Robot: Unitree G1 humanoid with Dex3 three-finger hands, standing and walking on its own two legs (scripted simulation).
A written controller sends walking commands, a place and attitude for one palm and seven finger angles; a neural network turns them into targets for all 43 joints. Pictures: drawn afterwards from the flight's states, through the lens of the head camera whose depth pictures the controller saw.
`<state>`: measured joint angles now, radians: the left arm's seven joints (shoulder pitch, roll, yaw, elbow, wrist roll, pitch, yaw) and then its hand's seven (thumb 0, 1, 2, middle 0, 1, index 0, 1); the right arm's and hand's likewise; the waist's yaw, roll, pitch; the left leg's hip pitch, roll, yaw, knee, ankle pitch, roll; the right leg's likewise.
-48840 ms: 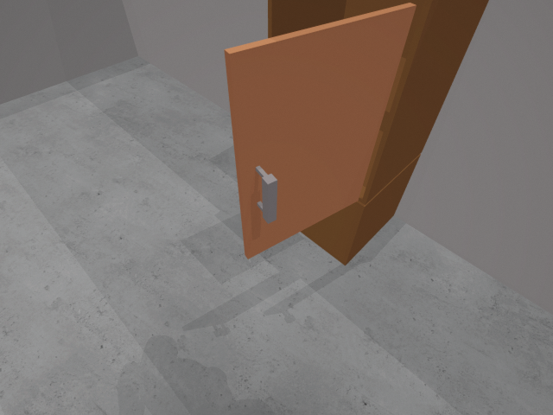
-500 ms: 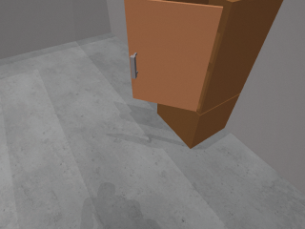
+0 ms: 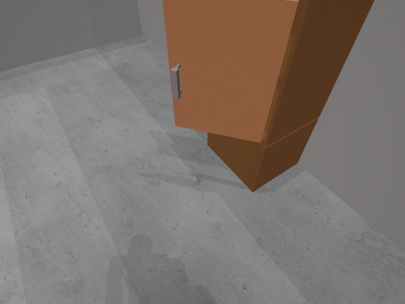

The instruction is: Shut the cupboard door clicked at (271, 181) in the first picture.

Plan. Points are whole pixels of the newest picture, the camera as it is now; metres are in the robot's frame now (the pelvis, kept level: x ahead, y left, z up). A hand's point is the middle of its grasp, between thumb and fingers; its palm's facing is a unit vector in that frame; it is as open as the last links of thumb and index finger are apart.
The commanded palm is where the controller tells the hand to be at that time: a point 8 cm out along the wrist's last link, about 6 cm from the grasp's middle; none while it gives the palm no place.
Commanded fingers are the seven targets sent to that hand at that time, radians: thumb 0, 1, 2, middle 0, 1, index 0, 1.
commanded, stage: look to check the result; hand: left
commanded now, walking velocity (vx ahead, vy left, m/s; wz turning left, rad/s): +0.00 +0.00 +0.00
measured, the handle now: (177, 81) +0.92 +0.15 -0.08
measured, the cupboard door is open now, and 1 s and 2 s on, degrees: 40 40 40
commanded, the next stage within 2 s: walk to a spot facing it in 0.28 s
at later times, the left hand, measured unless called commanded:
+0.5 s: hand out of the picture +0.03 +0.17 -0.18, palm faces +0.04 -0.98 -0.21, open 7.4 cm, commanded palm none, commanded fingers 0.00 0.90 0.90 -0.20 -0.30 -0.20 -0.30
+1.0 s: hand out of the picture +0.02 +0.23 -0.17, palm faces +0.32 -0.92 -0.25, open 7.4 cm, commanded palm none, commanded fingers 0.00 0.90 0.90 -0.20 -0.30 -0.20 -0.30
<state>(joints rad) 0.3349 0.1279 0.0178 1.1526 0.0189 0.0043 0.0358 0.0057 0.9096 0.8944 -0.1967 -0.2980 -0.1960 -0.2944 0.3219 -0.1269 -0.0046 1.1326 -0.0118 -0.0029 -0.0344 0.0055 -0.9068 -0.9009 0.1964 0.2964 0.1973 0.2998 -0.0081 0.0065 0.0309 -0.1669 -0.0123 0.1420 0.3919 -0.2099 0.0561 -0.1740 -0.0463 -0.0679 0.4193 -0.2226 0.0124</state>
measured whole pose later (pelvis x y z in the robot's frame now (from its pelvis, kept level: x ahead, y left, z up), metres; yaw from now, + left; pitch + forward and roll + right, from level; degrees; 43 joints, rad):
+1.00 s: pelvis -0.01 +0.00 +0.00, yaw +18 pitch +3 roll -2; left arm 0.14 0.24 0.09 0.93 0.03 0.05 0.02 0.01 0.91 0.89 -0.20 -0.30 -0.20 -0.29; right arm 0.25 -0.18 -0.05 0.98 -0.03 0.02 -0.02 0.01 -0.90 -0.90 0.20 0.30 0.20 0.30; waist -0.03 -0.01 0.09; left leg -0.31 -0.06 -0.03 0.44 -0.16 0.08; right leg -0.49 -0.05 0.02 1.08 -0.33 0.08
